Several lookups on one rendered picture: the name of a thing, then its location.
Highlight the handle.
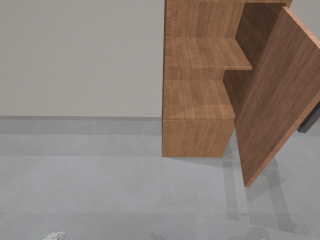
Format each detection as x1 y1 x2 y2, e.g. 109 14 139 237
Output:
296 101 320 133

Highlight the cupboard door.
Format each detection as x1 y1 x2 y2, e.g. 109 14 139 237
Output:
234 6 320 188

